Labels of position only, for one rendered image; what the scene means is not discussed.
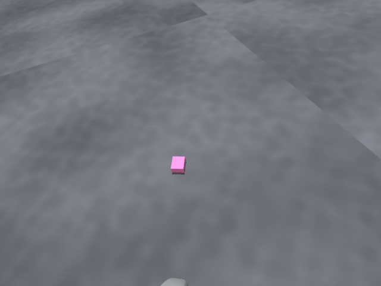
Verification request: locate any small box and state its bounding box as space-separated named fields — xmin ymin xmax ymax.
xmin=171 ymin=156 xmax=186 ymax=173

